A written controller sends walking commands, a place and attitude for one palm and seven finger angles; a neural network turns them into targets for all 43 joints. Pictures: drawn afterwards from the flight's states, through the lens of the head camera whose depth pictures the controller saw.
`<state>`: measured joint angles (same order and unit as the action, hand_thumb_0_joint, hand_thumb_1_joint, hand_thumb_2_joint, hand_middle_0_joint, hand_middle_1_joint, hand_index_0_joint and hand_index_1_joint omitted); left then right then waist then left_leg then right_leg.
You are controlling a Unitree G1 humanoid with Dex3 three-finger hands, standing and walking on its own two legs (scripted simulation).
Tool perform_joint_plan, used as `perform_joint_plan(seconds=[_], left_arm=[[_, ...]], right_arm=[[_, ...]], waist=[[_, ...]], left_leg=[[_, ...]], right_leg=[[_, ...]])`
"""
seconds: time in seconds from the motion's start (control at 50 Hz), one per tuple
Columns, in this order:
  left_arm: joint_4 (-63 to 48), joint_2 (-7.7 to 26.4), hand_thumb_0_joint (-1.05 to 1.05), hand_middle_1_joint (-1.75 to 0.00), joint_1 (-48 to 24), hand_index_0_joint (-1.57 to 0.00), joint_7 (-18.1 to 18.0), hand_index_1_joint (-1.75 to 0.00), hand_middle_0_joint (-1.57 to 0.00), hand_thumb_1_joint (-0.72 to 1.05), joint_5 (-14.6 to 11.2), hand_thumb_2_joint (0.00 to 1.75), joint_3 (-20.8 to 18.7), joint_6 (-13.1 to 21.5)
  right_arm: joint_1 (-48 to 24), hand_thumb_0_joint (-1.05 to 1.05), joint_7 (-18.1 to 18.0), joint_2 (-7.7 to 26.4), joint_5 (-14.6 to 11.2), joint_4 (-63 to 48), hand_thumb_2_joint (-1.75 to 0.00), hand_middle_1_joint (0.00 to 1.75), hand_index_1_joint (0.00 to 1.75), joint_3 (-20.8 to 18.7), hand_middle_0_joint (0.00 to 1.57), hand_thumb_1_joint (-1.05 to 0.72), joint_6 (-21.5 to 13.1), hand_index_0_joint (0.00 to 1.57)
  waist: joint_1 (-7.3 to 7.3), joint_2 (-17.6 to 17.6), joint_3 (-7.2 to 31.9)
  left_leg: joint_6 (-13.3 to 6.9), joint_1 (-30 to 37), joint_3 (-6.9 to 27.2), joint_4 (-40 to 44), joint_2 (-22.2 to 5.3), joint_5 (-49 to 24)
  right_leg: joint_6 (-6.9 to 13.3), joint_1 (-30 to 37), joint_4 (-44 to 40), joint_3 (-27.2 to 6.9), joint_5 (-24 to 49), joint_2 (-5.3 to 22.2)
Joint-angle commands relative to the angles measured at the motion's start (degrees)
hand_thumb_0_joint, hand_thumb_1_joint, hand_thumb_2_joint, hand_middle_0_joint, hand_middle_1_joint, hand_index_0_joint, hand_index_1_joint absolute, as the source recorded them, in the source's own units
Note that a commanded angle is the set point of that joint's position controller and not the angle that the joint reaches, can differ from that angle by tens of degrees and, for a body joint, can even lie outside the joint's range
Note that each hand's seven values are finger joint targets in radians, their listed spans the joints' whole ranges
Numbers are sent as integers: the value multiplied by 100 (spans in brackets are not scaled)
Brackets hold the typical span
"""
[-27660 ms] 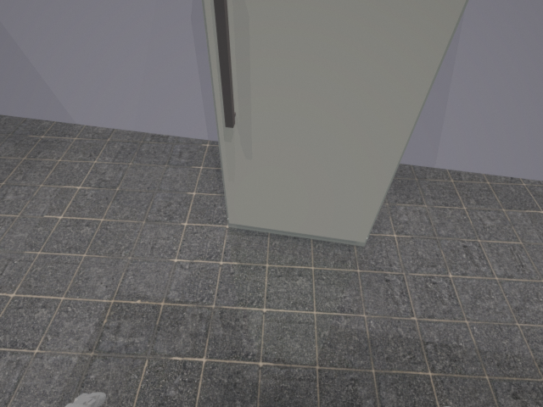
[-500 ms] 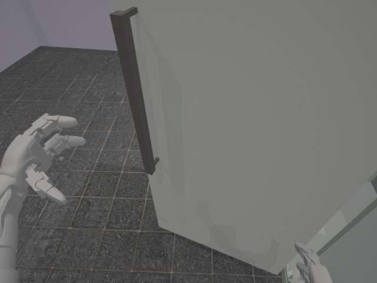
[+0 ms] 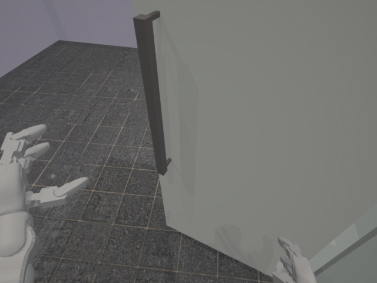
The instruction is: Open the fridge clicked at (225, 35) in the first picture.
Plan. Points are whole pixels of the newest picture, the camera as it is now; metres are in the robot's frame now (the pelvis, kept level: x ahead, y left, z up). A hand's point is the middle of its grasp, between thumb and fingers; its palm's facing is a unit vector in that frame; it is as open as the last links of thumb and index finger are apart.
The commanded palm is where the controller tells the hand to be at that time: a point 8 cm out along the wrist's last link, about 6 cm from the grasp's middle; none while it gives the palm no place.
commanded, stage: draw the hand back to the body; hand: left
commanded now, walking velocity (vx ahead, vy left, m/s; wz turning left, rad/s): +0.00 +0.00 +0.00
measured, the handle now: (159, 111) +0.48 +0.15 +0.11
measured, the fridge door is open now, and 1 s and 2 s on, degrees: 76 76 76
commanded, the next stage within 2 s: step back with the hand held close in 0.70 s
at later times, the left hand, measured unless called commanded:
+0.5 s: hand (50, 196) +0.19 +0.26 +0.15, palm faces +0.50 -0.79 -0.36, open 7.7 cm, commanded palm +0.14 +0.29 +0.17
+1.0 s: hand (61, 190) +0.20 +0.25 +0.15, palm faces +0.41 -0.81 -0.42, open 7.4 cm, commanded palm +0.14 +0.29 +0.17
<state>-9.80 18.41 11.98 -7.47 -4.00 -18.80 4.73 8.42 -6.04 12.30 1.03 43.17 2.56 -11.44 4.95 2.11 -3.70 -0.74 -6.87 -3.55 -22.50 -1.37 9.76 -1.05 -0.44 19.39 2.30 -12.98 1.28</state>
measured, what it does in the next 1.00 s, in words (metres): stands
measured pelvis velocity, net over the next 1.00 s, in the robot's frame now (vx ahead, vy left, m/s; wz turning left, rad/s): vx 0.00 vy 0.00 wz -0.01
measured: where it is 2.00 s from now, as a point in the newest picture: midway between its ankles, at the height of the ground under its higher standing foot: outside the picture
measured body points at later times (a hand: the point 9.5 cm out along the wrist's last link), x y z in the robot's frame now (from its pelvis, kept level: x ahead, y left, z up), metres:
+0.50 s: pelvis +0.01 -0.01 +0.00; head -0.02 -0.03 +0.45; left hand +0.16 +0.30 +0.17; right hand +0.20 -0.24 -0.09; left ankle +0.04 +0.11 -0.74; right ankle -0.02 -0.13 -0.75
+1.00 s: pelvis +0.00 +0.00 -0.01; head +0.00 -0.02 +0.44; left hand +0.18 +0.29 +0.17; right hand +0.18 -0.24 -0.09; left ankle +0.04 +0.11 -0.74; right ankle -0.02 -0.13 -0.74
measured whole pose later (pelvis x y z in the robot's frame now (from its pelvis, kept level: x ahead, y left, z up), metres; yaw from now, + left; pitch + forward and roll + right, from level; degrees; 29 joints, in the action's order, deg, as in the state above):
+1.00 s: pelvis +0.00 +0.00 -0.01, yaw -1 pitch -2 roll -1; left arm -22.8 20.1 26.8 -7.1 -2.3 -20.1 9.3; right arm 8.8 -5.2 13.3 0.6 37.6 1.3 -6.5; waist 1.7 3.1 -1.6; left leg -0.3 -14.5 -3.5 -28.8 -2.9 12.1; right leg -0.6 -7.9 25.0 2.0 -14.9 0.1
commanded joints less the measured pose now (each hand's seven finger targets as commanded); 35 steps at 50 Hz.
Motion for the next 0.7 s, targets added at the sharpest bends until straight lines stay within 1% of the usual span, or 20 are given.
perform_joint_plan(seconds=[0.0, 0.04, 0.06, 0.08, 0.1, 0.12, 0.16, 0.2, 0.24, 0.28, 0.3, 0.34, 0.38, 0.4, 0.46, 0.54, 0.56, 0.62, 0.64, 0.68], left_arm=[[-1572, 1129, 0, -62, -545, -22, -84, -62, -22, 36, -7, 64, -524, 374], [-1693, 1137, 0, -58, -279, -22, -65, -58, -22, 43, -18, 67, -575, 384], [-1644, 1132, 0, -55, -104, -22, -58, -55, -22, 47, -39, 69, -615, 365], [-1761, 1156, 0, -53, -38, -21, -48, -53, -21, 50, -36, 71, -658, 364], [-1759, 1161, 0, -51, 72, -21, -43, -51, -21, 54, -53, 73, -698, 358], [-1767, 1265, 0, -49, 208, -21, -45, -49, -21, 57, -48, 74, -810, 359], [-1971, 1184, 0, -45, 347, -21, -38, -45, -21, 65, -53, 78, -774, 387], [-2047, 1145, 0, -41, 563, -21, -37, -41, -21, 72, -61, 81, -760, 399], [-2277, 1191, 0, -36, 610, -20, -45, -36, -20, 79, -42, 85, -773, 438], [-2374, 1113, 0, -32, 756, -20, -54, -32, -20, 86, -33, 88, -711, 460], [-2431, 1164, 0, -30, 828, -20, -70, -30, -20, 90, -30, 90, -754, 479], [-2362, 1160, 0, -30, 699, -20, -72, -30, -20, 90, -27, 90, -737, 489], [-2266, 1134, 0, -30, 579, -20, -87, -30, -20, 90, -25, 90, -719, 511], [-2180, 1133, 0, -30, 591, -20, -95, -30, -20, 90, -27, 90, -734, 515], [-2178, 1113, 0, -30, 558, -20, -88, -30, -20, 90, -20, 90, -706, 547], [-2110, 1133, 0, -30, 699, -20, -72, -30, -20, 90, -43, 90, -738, 561], [-2145, 1079, 0, -30, 675, -20, -58, -30, -20, 90, -38, 90, -680, 560], [-2242, 1204, 0, -30, 709, -20, -75, -30, -20, 90, -17, 90, -797, 574], [-2223, 1156, 0, -30, 718, -20, -66, -30, -20, 90, -34, 90, -762, 567], [-2243, 1165, 0, -30, 756, -20, -70, -30, -20, 90, -37, 90, -792, 574]], right_arm=[[-718, 0, -32, 774, 21, -951, -90, 30, 30, -349, 20, -90, -196, 20], [-723, 0, -3, 758, 19, -991, -90, 30, 30, -357, 20, -90, -165, 20], [-721, 0, 5, 752, 20, -1002, -90, 30, 30, -357, 20, -90, -127, 20], [-729, 0, 10, 761, 19, -1041, -90, 30, 30, -379, 20, -90, -99, 20], [-722, 0, 12, 746, 22, -1059, -90, 30, 30, -379, 20, -90, -70, 20], [-736, 0, 11, 766, 23, -1052, -90, 30, 30, -397, 20, -90, -51, 20], [-727, 0, 12, 717, 29, -1102, -90, 30, 30, -398, 20, -90, -31, 20], [-722, 0, 15, 715, 22, -1124, -90, 30, 30, -412, 20, -90, -20, 20], [-713, 0, 10, 718, 27, -1132, -90, 30, 30, -424, 20, -90, -41, 20], [-702, 0, 5, 702, 27, -1144, -90, 30, 30, -428, 20, -90, -68, 20], [-685, 0, -1, 706, 32, -1146, -90, 30, 30, -432, 20, -90, -84, 20], [-694, 0, -26, 723, 31, -1114, -90, 30, 30, -438, 20, -90, -97, 20], [-690, 0, -56, 716, 28, -1091, -90, 30, 30, -434, 20, -90, -108, 20], [-689, 0, -69, 714, 29, -1073, -90, 30, 30, -436, 20, -90, -105, 20], [-709, 0, -85, 705, 27, -1063, -90, 30, 30, -438, 20, -90, -118, 20], [-715, 0, -82, 697, 41, -1055, -90, 30, 30, -438, 20, -90, -125, 20], [-739, 0, -78, 686, 36, -1064, -90, 30, 30, -426, 20, -90, -130, 20], [-709, 0, -68, 703, 52, -1036, -90, 30, 30, -430, 20, -90, -152, 20], [-716, 0, -65, 673, 50, -1055, -90, 30, 30, -413, 20, -90, -149, 20], [-698, 0, -66, 674, 53, -1063, -90, 30, 30, -420, 20, -90, -148, 20]], waist=[[-85, 331, 849], [-66, 310, 738], [-62, 100, 645], [-58, 147, 685], [-54, 73, 632], [-31, 57, 598], [-43, 218, 637], [-52, 115, 547], [-55, 255, 587], [-70, 355, 530], [-64, 286, 564], [-92, 91, 416], [-108, 123, 300], [-108, 17, 284], [-91, 143, 344], [-55, -36, 394], [-60, 116, 311], [-34, 262, 449], [-45, 202, 379], [-40, 189, 437]], left_leg=[[91, 671, 153, 434, -54, -765], [93, 607, 138, 421, -52, -827], [86, 547, 138, 413, -59, -841], [84, 564, 114, 393, -54, -860], [78, 528, 111, 399, -52, -814], [66, 511, 85, 363, -47, -833], [66, 530, 58, 338, -35, -783], [50, 520, 38, 301, -33, -787], [42, 547, 29, 262, -22, -824], [46, 569, 14, 254, -26, -771], [42, 581, 28, 250, -16, -718], [28, 531, 25, 258, -24, -605], [17, 519, 15, 274, -10, -437], [7, 549, 16, 281, -13, -412], [-3, 600, 5, 291, -3, -409], [-24, 587, 15, 288, -1, -450], [-18, 578, 2, 279, 5, -430], [-1, 606, 18, 266, 12, -565], [8, 585, 34, 297, -8, -546], [9, 606, 22, 283, -4, -572]], right_leg=[[174, -294, -299, -5, 724, -217], [177, -260, -302, -18, 807, -197], [163, -265, -303, 1, 845, -205], [161, -246, -298, -16, 873, -204], [152, -256, -308, -8, 839, -197], [159, -232, -326, -36, 897, -189], [147, -251, -318, -42, 872, -163], [132, -321, -330, -45, 896, -163], [137, -303, -322, -71, 947, -145], [128, -377, -332, -57, 858, -151], [124, -386, -340, -51, 810, -154], [115, -470, -384, -67, 711, -148], [109, -553, -438, -69, 519, -141], [104, -582, -460, -58, 488, -149], [104, -547, -468, -90, 464, -133], [96, -466, -467, -122, 551, -117], [97, -512, -482, -129, 520, -118], [122, -394, -425, -114, 685, -117], [113, -435, -421, -92, 650, -126], [112, -417, -411, -90, 681, -132]])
